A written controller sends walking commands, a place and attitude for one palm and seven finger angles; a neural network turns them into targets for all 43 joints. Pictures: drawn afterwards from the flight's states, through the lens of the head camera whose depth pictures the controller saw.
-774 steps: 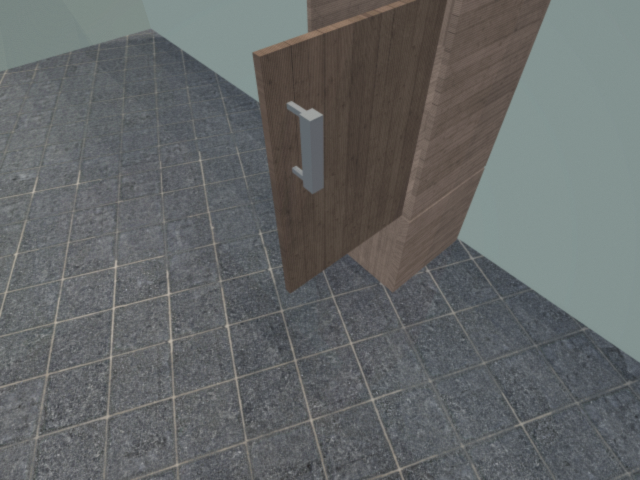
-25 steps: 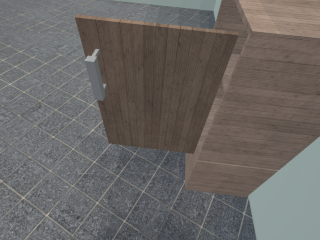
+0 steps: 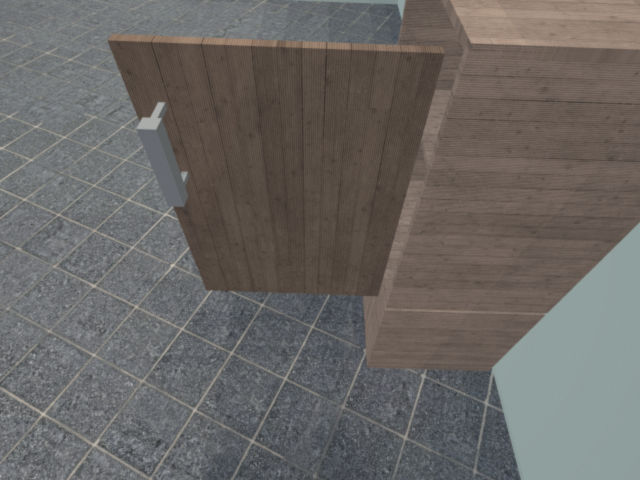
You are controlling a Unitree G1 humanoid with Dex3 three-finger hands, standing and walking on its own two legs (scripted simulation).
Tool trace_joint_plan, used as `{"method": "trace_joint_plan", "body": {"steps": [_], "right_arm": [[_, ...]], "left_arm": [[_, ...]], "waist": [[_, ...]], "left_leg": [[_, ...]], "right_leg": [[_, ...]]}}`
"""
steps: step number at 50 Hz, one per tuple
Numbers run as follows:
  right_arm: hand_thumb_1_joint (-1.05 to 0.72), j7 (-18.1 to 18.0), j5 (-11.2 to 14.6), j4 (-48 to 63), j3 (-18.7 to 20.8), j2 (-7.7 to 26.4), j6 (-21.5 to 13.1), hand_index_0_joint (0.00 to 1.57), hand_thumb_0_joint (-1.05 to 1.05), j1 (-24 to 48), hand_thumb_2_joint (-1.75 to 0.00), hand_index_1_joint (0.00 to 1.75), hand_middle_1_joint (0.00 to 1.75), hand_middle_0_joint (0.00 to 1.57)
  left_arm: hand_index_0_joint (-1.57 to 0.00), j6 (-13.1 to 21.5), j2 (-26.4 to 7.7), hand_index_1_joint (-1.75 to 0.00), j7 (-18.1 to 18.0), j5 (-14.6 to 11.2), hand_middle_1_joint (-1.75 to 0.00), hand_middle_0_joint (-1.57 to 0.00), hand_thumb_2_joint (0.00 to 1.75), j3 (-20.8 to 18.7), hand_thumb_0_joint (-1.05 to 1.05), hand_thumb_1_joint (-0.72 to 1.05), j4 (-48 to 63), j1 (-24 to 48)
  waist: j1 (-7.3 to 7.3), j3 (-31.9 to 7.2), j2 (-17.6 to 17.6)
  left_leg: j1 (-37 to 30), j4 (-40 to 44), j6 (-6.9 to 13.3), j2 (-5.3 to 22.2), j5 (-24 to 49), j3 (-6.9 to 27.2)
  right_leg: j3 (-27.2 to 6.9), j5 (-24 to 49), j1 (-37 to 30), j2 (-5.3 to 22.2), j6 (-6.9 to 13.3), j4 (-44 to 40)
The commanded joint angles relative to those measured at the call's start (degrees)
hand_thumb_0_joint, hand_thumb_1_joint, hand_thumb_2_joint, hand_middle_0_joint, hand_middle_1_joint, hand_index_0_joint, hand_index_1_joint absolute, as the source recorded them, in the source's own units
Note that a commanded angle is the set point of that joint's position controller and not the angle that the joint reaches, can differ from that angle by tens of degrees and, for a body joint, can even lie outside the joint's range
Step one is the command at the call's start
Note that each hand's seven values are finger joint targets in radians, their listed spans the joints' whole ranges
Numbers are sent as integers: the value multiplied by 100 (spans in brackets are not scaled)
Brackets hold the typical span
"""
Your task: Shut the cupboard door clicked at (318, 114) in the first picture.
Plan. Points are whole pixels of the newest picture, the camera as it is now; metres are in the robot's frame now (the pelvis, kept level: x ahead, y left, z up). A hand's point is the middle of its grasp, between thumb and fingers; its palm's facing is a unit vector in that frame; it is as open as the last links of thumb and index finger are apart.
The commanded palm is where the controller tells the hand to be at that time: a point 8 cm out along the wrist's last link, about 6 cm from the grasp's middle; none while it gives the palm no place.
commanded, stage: look again from close up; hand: left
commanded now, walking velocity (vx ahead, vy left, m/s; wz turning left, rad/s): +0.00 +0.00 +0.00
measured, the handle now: (169, 155) +0.53 +0.26 +0.09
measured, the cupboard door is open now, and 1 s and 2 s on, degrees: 90 90 90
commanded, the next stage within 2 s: shuffle to correct the standing spot in 0.36 s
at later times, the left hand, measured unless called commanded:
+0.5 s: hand out of the picture -0.03 +0.15 -0.17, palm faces +0.00 -0.98 -0.18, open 7.4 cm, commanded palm none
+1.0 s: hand out of the picture +0.02 +0.19 -0.18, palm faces +0.09 -0.98 -0.19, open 7.4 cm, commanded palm none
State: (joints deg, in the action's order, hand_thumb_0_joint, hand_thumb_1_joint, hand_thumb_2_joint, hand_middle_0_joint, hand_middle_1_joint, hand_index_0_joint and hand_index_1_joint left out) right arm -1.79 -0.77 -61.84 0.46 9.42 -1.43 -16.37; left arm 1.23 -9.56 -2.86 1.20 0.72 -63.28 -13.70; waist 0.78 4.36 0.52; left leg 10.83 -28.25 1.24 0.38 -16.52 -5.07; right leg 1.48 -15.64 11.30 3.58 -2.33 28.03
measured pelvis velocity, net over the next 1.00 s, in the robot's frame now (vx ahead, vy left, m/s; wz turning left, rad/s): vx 0.03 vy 0.02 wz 0.03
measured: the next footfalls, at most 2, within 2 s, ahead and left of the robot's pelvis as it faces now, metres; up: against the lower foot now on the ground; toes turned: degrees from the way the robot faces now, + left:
left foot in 1.12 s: +0.13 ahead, +0.15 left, +0.00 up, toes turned +6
right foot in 1.50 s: +0.13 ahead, -0.05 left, +0.00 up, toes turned +1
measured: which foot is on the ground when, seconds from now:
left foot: down 0.00-0.92, up 0.94-1.00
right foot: down 0.00-1.00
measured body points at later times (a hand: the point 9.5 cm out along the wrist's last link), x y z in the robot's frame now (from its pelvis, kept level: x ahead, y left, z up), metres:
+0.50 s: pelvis -0.03 -0.02 +0.00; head -0.03 -0.02 +0.45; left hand -0.03 +0.20 -0.16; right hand -0.03 -0.25 -0.15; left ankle -0.02 +0.10 -0.74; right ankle -0.01 -0.15 -0.74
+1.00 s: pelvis +0.03 +0.02 -0.01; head +0.05 +0.02 +0.44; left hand +0.02 +0.24 -0.16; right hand +0.01 -0.20 -0.16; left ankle -0.01 +0.10 -0.71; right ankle +0.00 -0.12 -0.74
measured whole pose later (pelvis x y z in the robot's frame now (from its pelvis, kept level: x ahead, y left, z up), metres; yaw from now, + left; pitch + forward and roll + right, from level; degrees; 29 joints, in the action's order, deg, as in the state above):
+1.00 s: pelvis +0.03 +0.02 -0.01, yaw +2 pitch -1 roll +0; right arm -0.6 -1.0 -62.5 0.0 7.7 -0.3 -20.9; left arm 3.3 -8.7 -1.4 1.6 -1.6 -59.7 -19.0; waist -1.3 2.2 0.2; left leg 17.5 -45.8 0.8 -0.4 -27.9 -4.7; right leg 5.3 -20.2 11.1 3.8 -1.0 32.1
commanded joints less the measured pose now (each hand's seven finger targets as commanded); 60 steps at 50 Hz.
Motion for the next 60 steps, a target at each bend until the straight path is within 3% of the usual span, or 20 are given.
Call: {"method": "trace_joint_plan", "body": {"steps": [1, 5, 10, 14, 23, 32, 36, 39, 42, 44, 46, 47, 50, 52, 54, 55, 56, 57, 58, 60], "right_arm": [[-90, -15, 4, 401, 69, 627, -81, 20, 0, -317, -90, 30, 30, 20], [-90, 47, -2, 435, 49, 582, 5, 20, 0, -235, -90, 30, 30, 20], [-90, 98, -12, 387, 42, 560, 45, 20, 0, -297, -90, 30, 30, 20], [-90, 114, -13, 323, 43, 532, 59, 20, 0, -334, -90, 30, 30, 20], [-90, 106, 3, 165, 23, 507, 39, 20, 0, -346, -90, 30, 30, 20], [-90, 172, -56, 118, 68, 386, 151, 20, 0, -597, -90, 30, 30, 20], [-90, 158, -48, 69, 74, 401, 57, 20, 0, -942, -90, 30, 30, 20], [-90, 107, -50, 66, 136, 782, 9, 20, 0, -1150, -90, 30, 30, 20], [-90, 59, -33, 128, 59, 661, -53, 20, 0, -952, -90, 30, 30, 20], [-90, 51, -1, 233, 21, 558, -89, 20, 0, -647, -90, 30, 30, 20], [-90, 87, 4, 471, 12, 300, -135, 20, 0, -362, -90, 30, 30, 20], [-90, 86, -5, 557, 46, 355, -119, 20, 0, -106, -90, 30, 30, 20], [-90, 192, 8, 669, 109, 287, -63, 20, 0, 136, -90, 30, 30, 20], [-90, 272, 35, 586, 112, 156, -56, 20, 0, -139, -90, 30, 30, 20], [-90, 266, 1, 245, 110, 173, -62, 20, 0, -1009, -90, 30, 30, 20], [-90, 205, -39, 92, 200, 600, -81, 20, 0, -1528, -90, 30, 30, 20], [-90, 156, -105, 80, 329, 1073, -85, 20, 0, -1890, -90, 30, 30, 20], [-90, 115, -109, 153, 334, 1202, -2, 20, 0, -1771, -90, 30, 30, 20], [-90, 118, -128, 342, 270, 1011, -5, 20, 0, -1247, -90, 30, 30, 20], [-90, 54, -127, 553, 114, 635, -101, 20, 0, -424, -90, 30, 30, 20]], "left_arm": [[-20, 58, -604, -30, -5, -46, -30, -20, 90, -105, 0, 90, 237, -439], [-20, -17, -552, -30, 40, -40, -30, -20, 90, -74, 0, 90, 312, -305], [-20, -28, -647, -30, 64, -43, -30, -20, 90, -73, 0, 90, 380, -359], [-20, -10, -669, -30, 75, -38, -30, -20, 90, -87, 0, 90, 434, -391], [-20, 32, -654, -30, 94, -52, -30, -20, 90, -90, 0, 90, 381, -536], [-20, -48, -887, -30, 119, -1, -30, -20, 90, -324, 0, 90, 431, -779], [-20, -47, -705, -30, 148, 11, -30, -20, 90, -353, 0, 90, 519, -684], [-20, -44, -278, -30, 180, 62, -30, -20, 90, -270, 0, 90, 622, -634], [-20, 58, -130, -30, 218, 40, -30, -20, 90, -227, 0, 90, 605, -690], [-20, 133, -261, -30, 190, -6, -30, -20, 90, -293, 0, 90, 370, -1226], [-20, 201, -940, -30, 125, -24, -30, -20, 90, -461, 0, 90, 124, -1995], [-20, 222, -1019, -30, 93, 2, -30, -20, 90, -497, 0, 90, 86, -2153], [-20, 183, -888, -30, 36, 80, -30, -20, 90, -505, 0, 90, 271, -1532], [-20, 151, -876, -30, 56, 85, -30, -20, 90, -513, 0, 90, 512, -840], [-20, 78, -811, -30, 110, 45, -30, -20, 90, -512, 0, 90, 609, -509], [-20, 10, -619, -30, 137, 24, -30, -20, 90, -464, 0, 90, 693, -464], [-20, -40, -327, -30, 146, 17, -30, -20, 90, -420, 0, 90, 876, -448], [-20, -73, -332, -30, 120, 29, -30, -20, 90, -420, 0, 90, 1033, -206], [-20, -48, -278, -30, 114, 40, -30, -20, 90, -404, 0, 90, 1038, -193], [-20, -53, -102, -30, 135, 29, -30, -20, 90, -348, 0, 90, 716, -438]], "waist": [[-59, -949, -213], [-46, 94, 157], [-46, 282, 82], [-29, 204, 344], [-34, 69, 52], [-80, 409, 519], [0, 376, 2], [24, 483, -1299], [-164, 296, -863], [-436, -121, -148], [-619, -397, 1220], [-740, -364, 1030], [-485, 14, 1179], [-125, 47, 1094], [256, -19, 527], [425, -158, -646], [511, -213, -2213], [488, -31, -1837], [269, 182, -984], [-87, 194, -459]], "left_leg": [[-314, 93, 13, 682, 2884, 586], [398, 618, 15, 528, 636, 670], [506, 845, -14, 431, -205, 643], [366, 793, -35, 389, -145, 548], [269, 807, -72, 410, 35, 507], [615, -191, -92, 39, -694, 59], [369, 417, 21, 193, -670, 321], [470, 1526, 486, 1064, -1408, 1564], [186, 1042, 725, 1104, 640, 1393], [773, 56, 442, 602, 1353, 651], [2341, -1301, -32, -90, -754, -193], [2560, -2030, -95, 48, -1646, 44], [2631, -2367, -49, 372, -1532, 518], [1309, -1057, -49, 275, -723, 287], [-467, -135, -97, -111, 465, -221], [-944, 309, -25, 302, 66, 432], [-922, 1270, 509, 1573, -256, 2320], [-376, 1737, 958, 2028, -511, 2963], [165, 1766, 1099, 2071, -630, 2752], [653, 1583, 918, 1758, 917, 2072]], "right_leg": [[-110, 1651, -349, 274, 407, 81], [-303, 349, 185, 259, 390, -330], [-423, -355, 411, 228, 390, -570], [-495, -550, 521, 266, 384, -736], [-563, -412, 476, 282, 388, -916], [-1187, -2436, 918, 789, 743, -1465], [-557, -1743, 930, 403, 660, -671], [462, -1059, 1074, -242, 441, 829], [443, -724, 865, -174, 471, 719], [-81, 401, -472, 154, 597, 25], [-1857, 2741, -2055, 1892, 1290, -667], [-2276, 3020, -2000, 2263, 1676, -786], [-1539, 2699, -1358, 2018, 1555, -787], [-686, 1746, -191, 1551, 1140, -637], [0, 13, 1083, 785, 708, -70], [323, -730, 1594, 360, 519, 1099], [767, -2189, 2301, -290, 240, 2694], [163, -2233, 2478, -244, 373, 3638], [-57, -1869, 2349, 9, 487, 3892], [-221, -951, 1914, 241, 373, 3778]]}}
